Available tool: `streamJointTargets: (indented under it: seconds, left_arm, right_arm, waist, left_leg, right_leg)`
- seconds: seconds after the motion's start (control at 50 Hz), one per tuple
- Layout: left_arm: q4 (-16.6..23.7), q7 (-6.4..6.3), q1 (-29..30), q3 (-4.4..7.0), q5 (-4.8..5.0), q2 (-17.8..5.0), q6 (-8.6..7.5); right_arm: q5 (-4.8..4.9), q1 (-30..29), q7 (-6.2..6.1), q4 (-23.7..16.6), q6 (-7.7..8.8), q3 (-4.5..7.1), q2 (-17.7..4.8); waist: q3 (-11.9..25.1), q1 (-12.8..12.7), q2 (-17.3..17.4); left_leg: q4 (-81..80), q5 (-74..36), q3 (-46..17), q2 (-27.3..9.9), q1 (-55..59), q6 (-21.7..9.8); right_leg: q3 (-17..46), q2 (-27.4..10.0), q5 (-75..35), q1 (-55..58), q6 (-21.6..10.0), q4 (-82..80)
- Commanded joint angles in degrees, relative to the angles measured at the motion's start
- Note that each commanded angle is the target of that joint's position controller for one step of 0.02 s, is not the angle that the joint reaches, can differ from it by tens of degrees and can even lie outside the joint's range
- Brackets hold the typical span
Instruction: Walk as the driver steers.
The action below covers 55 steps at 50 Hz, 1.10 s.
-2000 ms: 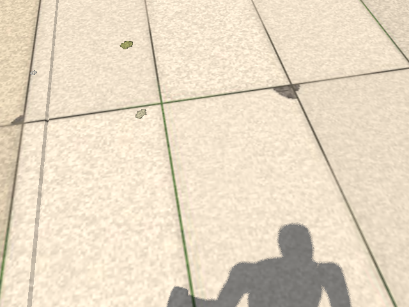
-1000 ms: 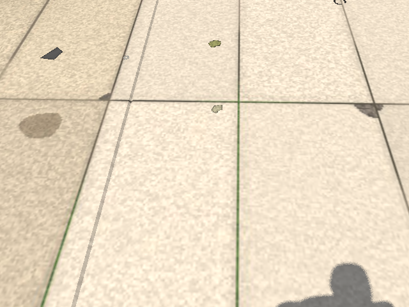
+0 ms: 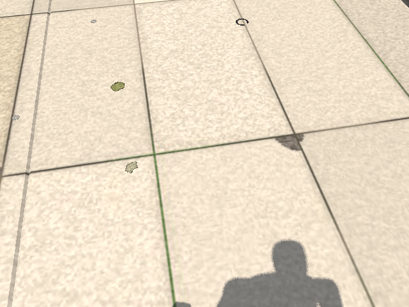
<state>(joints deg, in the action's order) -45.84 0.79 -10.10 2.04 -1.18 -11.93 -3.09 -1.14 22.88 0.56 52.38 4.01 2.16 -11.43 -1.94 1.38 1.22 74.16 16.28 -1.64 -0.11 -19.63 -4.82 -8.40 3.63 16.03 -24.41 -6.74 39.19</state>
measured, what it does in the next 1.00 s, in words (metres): walks ahead, turning left: left foot, then right foot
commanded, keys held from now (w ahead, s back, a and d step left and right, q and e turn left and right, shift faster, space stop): w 0.16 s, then w+q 0.58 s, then w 0.26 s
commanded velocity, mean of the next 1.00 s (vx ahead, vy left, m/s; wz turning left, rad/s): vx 0.50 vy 0.00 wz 0.30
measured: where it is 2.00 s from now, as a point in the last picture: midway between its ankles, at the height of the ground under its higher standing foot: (184, 215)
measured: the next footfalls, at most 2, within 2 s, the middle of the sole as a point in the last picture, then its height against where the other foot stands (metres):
left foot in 0.46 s outside the picture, level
right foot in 0.98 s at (212, 226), level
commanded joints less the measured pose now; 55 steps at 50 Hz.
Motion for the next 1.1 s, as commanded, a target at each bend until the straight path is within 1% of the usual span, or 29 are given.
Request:
streamJointTargets:
  seconds: [0.02, 0.08, 0.14, 0.2, 0.3, 0.34, 0.38, 0.42, 0.44, 0.46, 0.48, 0.5, 0.52, 0.54, 0.56, 0.6, 0.66, 0.76, 0.86, 0.88, 0.92, 0.94, 0.96, 0.98, 1.0, 1.02, 1.04, 1.06, 1.1]
  left_arm:
    - [-1.2, -0.23, -3.5, 1.04, 0.19, -2.5, -2.14]
    - [-3.3, -0.35, -7.5, 1.1, 0.2, -3.2, -3.47]
    - [-5.2, -0.4, -11.9, 1.23, 0.8, -4.5, -3.61]
    - [-6.0, -0.54, -14.7, 1.14, 0.82, -5.3, -3.54]
    - [-8.2, -1.71, -19.3, 0.66, 0.12, -5.3, -3.3]
    - [-8.9, -2.31, -19.2, 0.5, -0.09, -5.6, -3.13]
    - [-9.1, -3.2, -18.1, 0.72, -0.21, -7.2, -2.88]
    - [-8.9, -3.83, -16.7, 1.44, -0.63, -9.5, -1.93]
    - [-8.1, -3.7, -14.9, 1.69, -0.3, -10.4, -1.56]
    - [-5.6, -3.32, -13.1, 1.32, 0.04, -9.1, -1.85]
    - [-2.7, -2.01, -15.7, 0.91, 1.28, -4.5, -2.33]
    - [-1.6, -1.59, -11.1, 1.25, -0.11, -8.0, -2.96]
    - [0.1, -1.13, -6.8, 1.1, 0.41, -7.9, -3.82]
    - [0.2, -1.0, -6.7, 1.13, 0.6, -7.9, -4.16]
    - [0.8, -0.97, -5.8, 1.09, -0.23, -7.2, -3.28]
    - [0.9, -0.55, -7.5, 0.71, -1.63, -5.9, -0.94]
    - [3.3, -0.12, -3.1, 0.42, -1.85, -5.4, 0.57]
    - [7.6, 0.28, 8.6, -0.1, -1.22, -5.4, 0.83]
    - [10.2, 0.71, 15.9, -0.83, -0.68, -5.4, -0.1]
    - [10.4, 0.71, 15.7, -0.73, -0.61, -5.9, -0.34]
    - [8.9, 0.37, 9.9, 0.0, -0.56, -7.7, -0.8]
    - [7.0, -0.13, 4.0, 0.69, -0.44, -9.2, -1.14]
    - [4.5, -0.79, -4.4, 1.33, -0.59, -10.4, -1.72]
    - [3.4, -1.72, -13.4, 2.19, -1.83, -13.8, -2.15]
    - [2.6, -1.57, -15.7, 3.77, -2.61, -19.3, -1.62]
    - [2.5, -0.83, -12.7, 3.24, -0.54, -14.7, -0.77]
    - [3.4, -0.63, -7.1, 2.29, 0.0, -10.6, -0.72]
    - [3.2, -0.36, -4.8, 1.68, -0.28, -8.1, -1.03]
    - [1.3, -0.57, -5.4, 1.11, -0.11, -6.7, -1.71]
  right_arm:
    - [-0.62, 2.5, 0.37, -4.4, -0.71, 0.88, -3.2]
    - [-0.56, 0.8, 0.92, -4.5, -2.17, 1.1, -3.6]
    - [-1.08, -8.1, 1.31, -7.3, -2.27, 0.99, -3.9]
    - [-0.4, -14.4, 1.53, -8.7, -2.2, 0.38, -3.0]
    - [-0.09, -23.0, 1.59, -10.8, -2.02, -0.45, -2.8]
    - [-0.2, -23.0, 1.53, -10.9, -1.73, -0.33, -3.3]
    - [-0.44, -19.6, 1.19, -9.9, -1.59, 0.17, -4.3]
    - [-0.64, -9.6, 0.82, -6.8, -1.28, 1.34, -6.7]
    - [-1.14, -2.0, 0.63, -4.4, -0.82, 2.27, -8.2]
    - [-1.92, 5.5, 0.01, -3.2, -0.94, 3.79, -12.4]
    - [-0.84, 2.6, -0.25, -4.0, -1.77, 5.02, -16.3]
    - [0.96, -0.2, 0.1, -4.2, -2.13, 4.89, -14.7]
    - [0.97, -3.6, -0.09, -4.8, -2.11, 4.34, -12.4]
    - [0.57, -5.2, -0.11, -4.5, -2.0, 3.53, -9.3]
    - [0.61, -5.9, -0.38, -4.3, -1.48, 3.06, -8.0]
    - [1.05, -5.8, -0.55, -4.2, -0.42, 2.73, -8.2]
    - [1.17, -2.9, -0.42, -3.7, 0.3, 3.35, -11.1]
    - [1.24, 3.4, -0.45, -3.2, -0.28, 3.43, -11.3]
    - [0.38, 7.3, -1.33, -2.4, -0.17, 2.83, -10.6]
    - [0.18, 6.9, -1.57, -2.5, -0.05, 2.84, -11.1]
    - [0.05, 3.9, -1.82, -3.0, 0.31, 3.01, -12.5]
    - [-0.06, 2.9, -1.69, -3.1, 0.48, 3.13, -13.2]
    - [0.02, 2.0, -1.33, -3.0, 0.64, 3.06, -13.3]
    - [0.3, 2.4, -0.97, -4.5, 0.89, 2.22, -10.4]
    - [2.5, 11.7, -0.78, -4.5, 0.56, 1.41, -5.5]
    - [0.26, 9.8, -1.19, -3.3, 0.23, 2.02, -10.5]
    - [-0.16, 4.0, -0.88, -4.3, 0.14, 2.11, -10.5]
    - [-0.33, 0.1, -0.49, -5.2, 0.23, 1.71, -9.6]
    - [-1.03, -1.1, 0.36, -5.8, -0.71, 1.48, -8.5]
  waist:
    - [-1.1, 1.9, -1.9]
    - [-1.5, 1.9, -3.4]
    - [-2.2, 0.1, -3.5]
    - [-1.4, -1.9, -4.0]
    - [-3.4, -5.1, -4.3]
    - [-2.8, -4.4, -4.7]
    - [-0.3, -2.1, -6.5]
    - [4.6, 2.4, -7.6]
    - [7.9, 6.4, -6.8]
    - [13.1, 9.5, -1.7]
    - [16.5, 3.8, 13.7]
    - [13.6, 4.1, 1.6]
    - [7.0, 3.0, -0.7]
    - [2.1, 0.2, -4.8]
    - [0.2, -1.5, -5.4]
    - [0.7, -3.3, -3.2]
    - [-0.1, -2.8, -0.9]
    - [0.0, 2.0, 2.2]
    - [-0.7, 5.1, 3.0]
    - [-0.8, 4.5, 3.3]
    - [0.6, 0.9, 3.8]
    - [3.2, -1.6, 3.7]
    - [7.4, -5.8, 1.8]
    - [14.4, -8.9, -2.5]
    - [20.9, -5.0, -16.9]
    - [16.8, -4.3, -9.8]
    - [7.5, -3.0, -4.7]
    - [3.8, -2.6, -1.6]
    - [1.7, -0.7, -4.9]
  left_leg:
    - [3.3, -1.7, -2.8, -5.1, -12.2, -0.6]
    - [-2.3, -4.4, -0.3, -5.4, -14.8, 0.5]
    - [-11.3, -10.6, 2.9, -6.1, -20.3, 1.9]
    - [-22.7, -15.8, 4.9, -4.9, -20.4, 3.0]
    - [-36.6, -18.2, 7.1, -1.9, -19.7, 1.1]
    - [-39.8, -15.7, 8.6, 0.3, -16.4, -0.7]
    - [-40.4, -10.4, 10.5, 3.4, -10.9, -2.9]
    - [-42.7, -5.9, 10.4, 6.1, -1.4, -5.5]
    - [-47.4, -7.7, 7.7, 5.6, 9.3, -7.6]
    - [-47.7, -3.9, -5.9, -5.1, 22.6, -11.6]
    - [-53.1, -8.4, -38.5, -19.8, 38.4, -22.3]
    - [-56.7, -6.5, -37.3, -18.5, 35.8, -22.2]
    - [-58.9, -7.6, -30.1, -17.4, 28.2, -20.1]
    - [-60.8, -13.3, -25.1, -15.0, 20.0, -17.0]
    - [-61.2, -17.9, -21.2, -12.2, 15.1, -15.0]
    - [-62.0, -23.0, -16.3, -8.6, 10.7, -13.3]
    - [-63.1, -26.6, -13.6, -5.8, 8.3, -12.1]
    - [-61.1, -30.2, -13.3, -3.8, 13.9, -7.4]
    - [-59.1, -34.7, -14.5, -6.4, 22.1, -6.8]
    - [-58.4, -36.1, -14.9, -7.4, 23.1, -6.5]
    - [-54.4, -44.7, -14.2, -8.0, 22.5, -4.7]
    - [-48.5, -51.3, -13.4, -7.2, 22.5, -3.9]
    - [-38.6, -50.2, -10.9, -4.8, 19.7, -2.9]
    - [-23.8, -33.8, -9.1, -2.0, 10.7, -2.2]
    - [-4.3, 8.7, -3.3, 8.6, -7.1, 0.5]
    - [0.9, 11.8, -5.6, 6.1, -13.4, 0.0]
    - [0.3, 6.4, -5.8, 3.5, -14.8, 0.2]
    - [-2.6, 3.3, -5.3, 1.6, -14.1, 0.3]
    - [-7.4, 1.9, -3.9, -0.7, -11.0, 1.0]
  right_leg:
    - [23.2, -15.9, -5.0, 6.7, -5.9, -28.2]
    - [16.7, -13.6, -14.8, 9.4, -5.7, -30.9]
    - [11.9, -11.2, -25.0, 14.6, -4.0, -31.9]
    - [8.2, -10.3, -31.8, 19.8, -1.8, -31.5]
    - [4.6, -13.6, -38.5, 29.0, 0.0, -31.8]
    - [2.4, -14.5, -48.7, 32.3, 0.7, -28.6]
    - [0.8, -15.5, -65.5, 35.1, 1.6, -21.5]
    - [0.0, -16.5, -71.4, 35.2, 1.9, -6.7]
    - [-1.2, -15.8, -62.9, 29.2, 2.1, 5.1]
    - [-2.3, -12.6, -40.0, 16.4, 2.1, 23.5]
    - [2.0, 1.6, 12.7, -9.8, 5.5, 45.4]
    - [11.9, -2.1, 8.9, -17.3, 4.1, 46.6]
    - [12.4, -4.9, 3.9, -18.1, 4.1, 43.0]
    - [11.7, -6.7, 1.7, -15.3, 4.3, 37.4]
    - [11.9, -8.0, 1.7, -12.8, 5.2, 33.6]
    - [11.0, -8.7, 1.5, -9.0, 7.0, 28.9]
    - [8.7, -9.0, -2.5, -10.7, 9.1, 21.3]
    - [7.6, -7.7, -14.1, -14.0, 9.9, 6.6]
    - [6.7, -5.8, -16.4, -13.2, 7.2, -3.5]
    - [7.1, -5.5, -15.5, -11.4, 6.3, -5.3]
    - [7.1, -3.5, -11.4, -2.1, 4.0, -9.0]
    - [6.5, -1.8, -9.1, 5.0, 2.8, -10.1]
    - [6.8, -2.4, -11.0, 15.6, 1.3, -13.3]
    - [18.0, -13.2, -4.7, 29.2, -1.4, -13.0]
    - [45.6, -28.5, -3.5, 42.4, -10.4, -17.5]
    - [52.4, -27.1, 3.2, 37.4, -10.7, -22.2]
    - [42.4, -24.6, 3.9, 28.8, -9.3, -23.4]
    - [35.2, -21.6, -1.6, 23.0, -7.7, -24.7]
    - [25.8, -16.7, -10.6, 17.3, -4.9, -26.8]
